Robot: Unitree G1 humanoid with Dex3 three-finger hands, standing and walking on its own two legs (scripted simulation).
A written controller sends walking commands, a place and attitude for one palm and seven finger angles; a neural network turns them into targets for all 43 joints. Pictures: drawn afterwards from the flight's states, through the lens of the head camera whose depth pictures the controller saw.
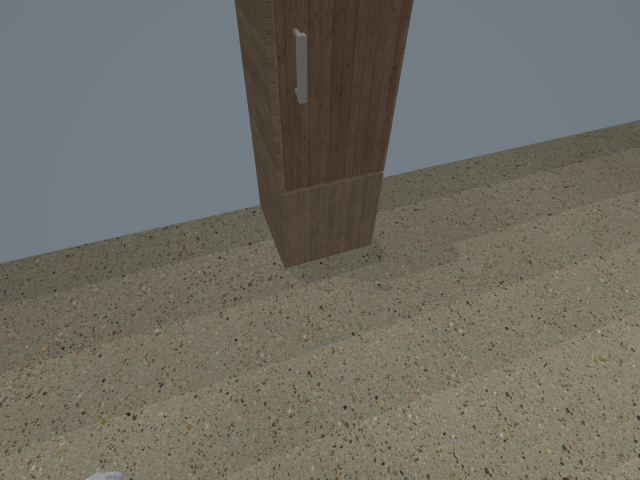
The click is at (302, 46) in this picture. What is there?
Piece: cupboard door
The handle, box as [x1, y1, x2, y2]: [293, 28, 306, 103]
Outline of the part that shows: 294,28 293,33 296,36 297,87 294,88 294,90 297,95 297,100 299,103 306,102 306,35 304,33 300,33 296,28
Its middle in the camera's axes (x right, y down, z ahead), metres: -0.06 -0.43 +0.96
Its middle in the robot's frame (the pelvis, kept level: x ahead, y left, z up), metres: +1.01 +0.11 +0.07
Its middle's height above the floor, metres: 0.84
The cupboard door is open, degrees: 0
